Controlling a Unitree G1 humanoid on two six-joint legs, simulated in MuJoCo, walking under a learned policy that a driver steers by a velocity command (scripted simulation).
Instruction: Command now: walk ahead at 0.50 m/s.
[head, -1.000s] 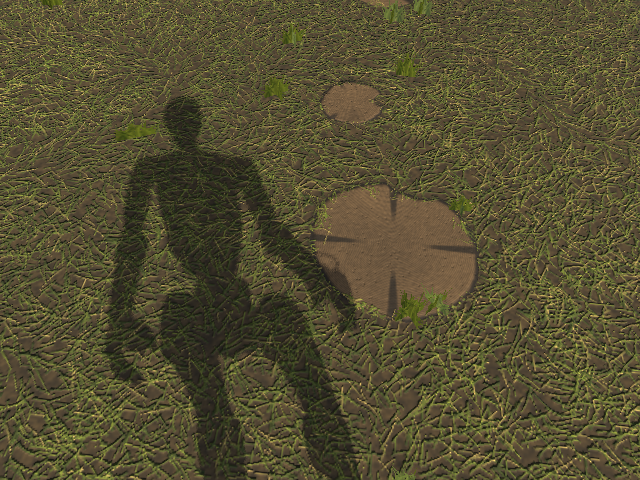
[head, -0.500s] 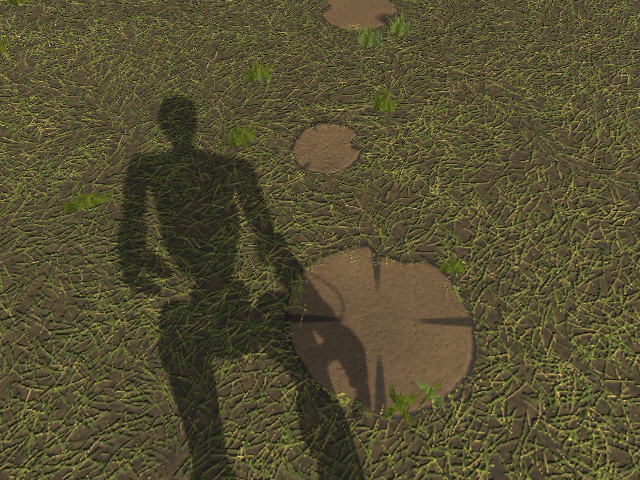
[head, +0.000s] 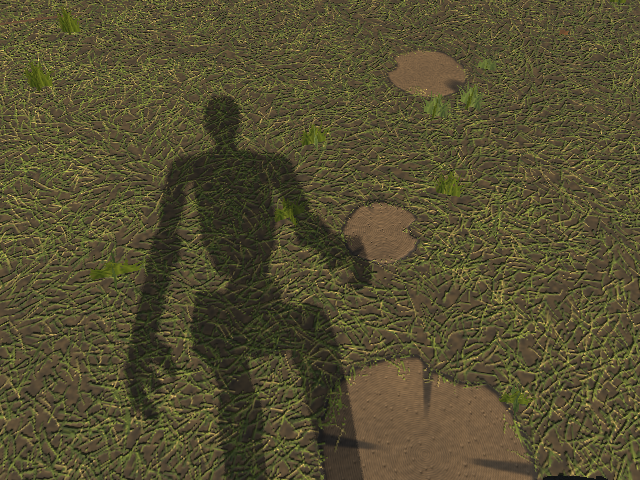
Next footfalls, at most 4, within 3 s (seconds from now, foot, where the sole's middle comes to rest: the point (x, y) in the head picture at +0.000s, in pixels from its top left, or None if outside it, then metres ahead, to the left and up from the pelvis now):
0.58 right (411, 474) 0.49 -0.12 -0.76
1.14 left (303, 333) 0.80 0.12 -0.76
1.68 right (404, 237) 1.11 -0.12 -0.76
2.24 left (322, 151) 1.43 0.12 -0.76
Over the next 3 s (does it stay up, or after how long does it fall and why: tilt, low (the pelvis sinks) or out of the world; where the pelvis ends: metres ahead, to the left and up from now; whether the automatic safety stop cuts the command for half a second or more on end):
stays up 1.68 -0.06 0.02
